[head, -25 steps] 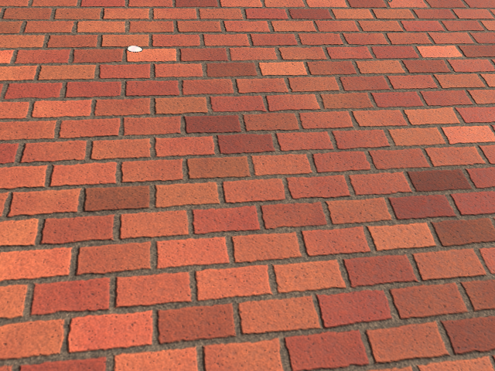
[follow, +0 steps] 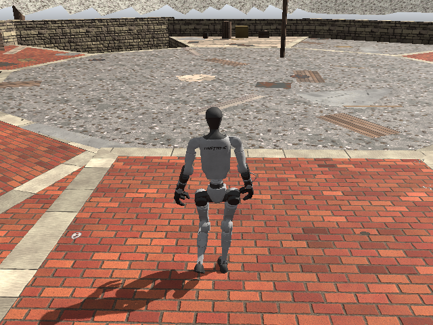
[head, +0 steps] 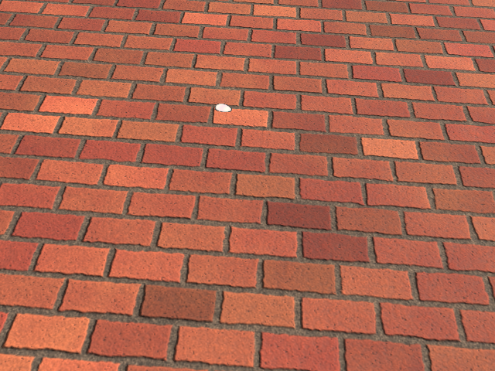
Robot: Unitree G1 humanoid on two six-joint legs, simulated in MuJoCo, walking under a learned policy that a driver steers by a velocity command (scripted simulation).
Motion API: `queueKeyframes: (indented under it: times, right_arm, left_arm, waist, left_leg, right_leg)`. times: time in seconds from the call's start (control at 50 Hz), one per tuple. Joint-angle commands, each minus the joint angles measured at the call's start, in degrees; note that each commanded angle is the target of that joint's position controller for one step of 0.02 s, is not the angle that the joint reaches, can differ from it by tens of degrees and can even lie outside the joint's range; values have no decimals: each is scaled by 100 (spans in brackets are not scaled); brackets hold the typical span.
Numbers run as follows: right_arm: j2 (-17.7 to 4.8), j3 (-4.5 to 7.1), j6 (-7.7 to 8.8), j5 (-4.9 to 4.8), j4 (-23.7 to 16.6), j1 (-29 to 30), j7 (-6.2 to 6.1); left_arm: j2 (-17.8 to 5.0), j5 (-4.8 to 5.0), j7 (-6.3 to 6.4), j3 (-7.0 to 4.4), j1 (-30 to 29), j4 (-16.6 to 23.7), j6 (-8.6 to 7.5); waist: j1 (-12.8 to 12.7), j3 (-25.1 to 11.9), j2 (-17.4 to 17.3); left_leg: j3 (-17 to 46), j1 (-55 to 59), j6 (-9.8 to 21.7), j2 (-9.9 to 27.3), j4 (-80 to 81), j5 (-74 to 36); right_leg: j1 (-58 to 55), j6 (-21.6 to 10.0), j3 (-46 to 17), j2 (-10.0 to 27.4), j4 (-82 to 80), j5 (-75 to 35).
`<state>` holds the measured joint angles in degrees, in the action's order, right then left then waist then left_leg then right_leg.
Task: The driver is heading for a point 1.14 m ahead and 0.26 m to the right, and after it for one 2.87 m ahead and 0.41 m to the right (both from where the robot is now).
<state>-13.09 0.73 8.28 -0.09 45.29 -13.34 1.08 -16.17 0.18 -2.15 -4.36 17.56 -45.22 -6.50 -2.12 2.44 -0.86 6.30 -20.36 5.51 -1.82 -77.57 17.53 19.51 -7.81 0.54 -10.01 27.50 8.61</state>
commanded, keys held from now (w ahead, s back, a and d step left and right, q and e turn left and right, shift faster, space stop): w+e+shift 0.64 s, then w+q+shift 0.36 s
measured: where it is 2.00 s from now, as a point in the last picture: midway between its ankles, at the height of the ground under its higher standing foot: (383, 149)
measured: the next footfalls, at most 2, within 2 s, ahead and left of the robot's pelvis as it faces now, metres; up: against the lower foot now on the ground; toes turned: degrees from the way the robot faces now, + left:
left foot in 0.30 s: +0.49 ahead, +0.14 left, +0.00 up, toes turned -22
right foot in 0.76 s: +0.74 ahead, -0.29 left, +0.00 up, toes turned -42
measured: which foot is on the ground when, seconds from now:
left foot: up 0.00-0.28, down 0.30-0.76, up 0.78-1.00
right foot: down 0.00-0.28, up 0.30-0.74, down 0.76-1.00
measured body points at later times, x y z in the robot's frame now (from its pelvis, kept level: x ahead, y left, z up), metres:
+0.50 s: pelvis +0.43 +0.02 +0.01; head +0.44 +0.00 +0.46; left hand +0.71 +0.20 -0.07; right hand +0.35 -0.28 -0.10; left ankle +0.45 +0.16 -0.73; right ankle +0.41 -0.10 -0.62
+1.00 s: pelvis +0.78 -0.24 +0.01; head +0.78 -0.24 +0.46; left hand +0.95 -0.03 -0.11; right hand +0.75 -0.54 -0.10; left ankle +0.97 -0.14 -0.62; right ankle +0.71 -0.27 -0.73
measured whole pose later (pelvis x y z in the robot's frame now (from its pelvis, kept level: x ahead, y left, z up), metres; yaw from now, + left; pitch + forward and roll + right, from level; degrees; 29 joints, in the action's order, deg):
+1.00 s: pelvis +0.78 -0.24 +0.01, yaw -32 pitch -2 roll -2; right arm -16.6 2.4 2.8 -3.2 44.3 -13.5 0.0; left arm -13.8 -1.0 -2.4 -3.7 23.1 -46.5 -6.5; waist -2.2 1.2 -3.0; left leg 6.2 -43.2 2.6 8.6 -70.4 5.8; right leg 2.9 -4.3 10.4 -4.3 21.7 17.2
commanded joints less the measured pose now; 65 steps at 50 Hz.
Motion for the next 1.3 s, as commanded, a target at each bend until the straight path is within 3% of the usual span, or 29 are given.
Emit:
queueKeyframes:
  times: [0.02,0.14,0.22,0.28,0.3,0.32,0.34,0.4,0.46,0.54,0.62,0.68,0.72,0.74,0.76,0.78,0.8,0.82,0.84,0.86,0.92,1.12,1.16,1.2,1.22,1.24,1.26,1.28,1.3]
  right_arm:
    - [-475,78,207,103,-750,212,-17]
    - [-174,-74,207,177,-1478,1732,-75]
    - [-666,196,150,-127,-1700,1923,-162]
    - [-1161,512,206,-189,-1496,291,-235]
    - [-1548,612,121,-169,-1309,-1243,-312]
    - [-1950,648,88,22,-1053,-1435,-166]
    - [-1251,572,27,16,-1156,-1154,-150]
    - [-709,427,-116,87,-882,-560,-148]
    - [-403,363,-81,19,-591,-193,-59]
    - [-815,445,-37,22,-421,141,-100]
    - [-1242,486,-40,26,-200,-357,-157]
    - [-1617,489,-110,22,10,-991,-152]
    - [-1925,497,-239,2,112,-1008,-189]
    - [-1922,452,-302,-2,108,-681,-201]
    - [-1437,294,-273,56,-6,-813,-215]
    - [-505,-2,-68,-208,-130,-1948,-98]
    - [-1361,205,86,-499,-129,-1017,-71]
    - [-1209,200,89,-638,-442,-337,-81]
    - [-960,130,40,-513,-508,-150,-136]
    - [-902,174,-98,-339,-386,-258,-169]
    - [-636,230,-524,-346,-70,-955,-104]
    - [-476,169,-378,-210,-695,801,257]
    - [-698,270,-365,-235,-804,651,355]
    - [-1138,492,-509,-224,-555,-891,336]
    - [-1622,719,-632,-171,-255,-2210,240]
    - [-1581,706,-729,-191,-106,-2404,62]
    - [-1718,607,-618,155,-433,-1549,62]
    - [-1766,644,-518,282,-814,-1320,122]
    - [-1573,644,-458,118,-1003,-1072,167]
  left_arm:
    - [-270,39,-12,5,105,348,-94]
    - [-499,216,218,-42,433,323,-15]
    - [-426,359,231,-52,888,200,53]
    - [-451,185,200,-59,605,326,162]
    - [-29,-52,184,84,512,558,172]
    - [541,358,150,322,1587,773,102]
    - [7,529,262,264,1243,616,167]
    - [-222,111,227,152,-358,927,253]
    - [98,298,99,188,-381,1190,452]
    - [-25,157,6,230,-717,1419,477]
    - [-177,126,-187,228,-1735,1644,378]
    - [-260,166,-267,194,-2029,1814,275]
    - [-729,187,-199,-52,-1095,1730,312]
    - [-1075,200,-79,-264,352,1343,377]
    - [-1456,195,57,-356,1291,987,442]
    - [-1745,-16,22,-287,998,1118,295]
    - [-1072,-73,-3,-205,1261,1001,231]
    - [-974,-77,-3,-143,1010,882,157]
    - [-851,-59,-23,-110,535,772,68]
    - [-478,-118,-47,-23,90,753,-8]
    - [-75,-77,-80,35,-330,564,-132]
    - [-637,-120,312,-31,96,170,-111]
    - [-992,-138,433,-97,82,203,53]
    - [-1365,-24,515,-197,-321,383,229]
    - [-1321,28,449,-190,-710,512,210]
    - [-604,116,244,-13,-886,517,94]
    - [356,25,112,257,116,888,-101]
    - [-276,20,77,251,363,1013,-256]
    - [-681,100,104,159,-353,1171,-301]
  waist:
    - [407,-166,-240]
    - [21,426,195]
    - [-123,119,576]
    - [888,-1024,651]
    - [1403,-2221,66]
    - [694,-3144,-2739]
    - [897,-2254,-2098]
    - [787,-321,48]
    - [323,7,-406]
    - [84,367,-178]
    - [477,663,268]
    - [395,442,-123]
    - [-439,-190,-630]
    - [-1303,-809,-637]
    - [-1385,-1432,133]
    - [-407,-2852,1812]
    - [-1019,-2774,723]
    - [-801,-1390,564]
    - [-394,-611,-153]
    - [-56,-312,-182]
    - [451,-57,332]
    - [48,663,57]
    - [272,322,363]
    - [1128,-465,835]
    - [1773,-986,746]
    - [1740,-645,-580]
    - [325,-971,-2435]
    - [500,-2482,-1339]
    - [571,-1895,-196]
  left_leg:
    - [315,-1836,-116,519,708,-47]
    - [-400,5,-687,194,3877,-2243]
    - [-29,608,-819,17,4900,-2334]
    - [76,2293,-356,356,4846,-1332]
    - [1186,4122,19,1467,4562,-38]
    - [4724,5552,1081,2988,5694,2065]
    - [4940,4957,887,2724,6087,3436]
    - [2011,2564,364,1882,6207,235]
    - [777,1625,277,1700,6514,-617]
    - [-528,1109,211,1567,6862,-1680]
    - [-1489,1501,-110,1378,7026,-2277]
    - [-1651,2002,-91,1588,6531,-5923]
    - [-1517,2358,119,1890,5058,-8002]
    - [-1546,1704,101,1805,3562,-8060]
    - [-1414,0,-52,1175,1056,-3448]
    - [-268,-1771,-108,87,-1100,1222]
    - [554,-2055,79,226,-1212,777]
    - [346,-2467,37,385,-988,477]
    - [251,-2410,-27,731,-532,107]
    - [234,-2095,-62,1000,-236,-301]
    - [272,-1530,-237,1330,63,-681]
    - [-1097,-2094,-28,662,3346,-3114]
    - [-1726,-1454,104,136,3652,-2803]
    - [-1849,269,270,-314,3479,-2089]
    - [-1314,1956,506,-235,3707,-2223]
    - [-547,2594,697,126,4527,-3123]
    - [1985,3707,1700,985,4131,-5018]
    - [3699,4109,2239,1742,5211,-3136]
    - [3720,3391,1952,1617,5860,-2011]
  right_leg:
    - [-1302,-1150,-3189,1505,-1772,860]
    - [1154,-699,-2137,886,-1856,43]
    - [99,-362,-2713,1080,-1209,399]
    - [-325,80,-2436,932,1287,-1681]
    - [604,191,-1932,684,3275,-666]
    - [2446,374,-1384,391,5102,2384]
    - [3302,356,-1151,1026,5764,1858]
    - [3082,336,-714,1556,5355,892]
    - [2864,355,-702,1975,5062,892]
    - [2918,521,-599,2042,4242,-335]
    - [2438,326,162,1721,2443,-1513]
    - [1278,-38,704,980,1726,-924]
    - [77,-362,666,585,1465,117]
    - [-1749,-585,514,615,897,-287]
    - [-3884,-684,-849,1517,1169,-141]
    - [-5351,-1594,-4301,3249,66,1939]
    - [-4649,-1188,-4626,3137,-950,3102]
    - [-3558,-962,-3869,3068,-1215,2834]
    - [-2456,-781,-3211,2956,-1371,2120]
    - [-1698,-565,-2472,2681,-1388,1630]
    - [-599,-251,-944,2356,-1728,609]
    - [-1834,654,1468,1965,-1928,-2945]
    - [-2416,813,1570,2026,-1051,-5628]
    - [-2264,784,1436,2235,907,-7623]
    - [-1475,747,1215,2167,2540,-7015]
    - [-422,966,1172,1104,5002,-1031]
    - [1871,1146,88,166,7163,2889]
    - [2014,868,-1057,281,7377,2683]
    - [2046,653,-1079,494,6639,2289]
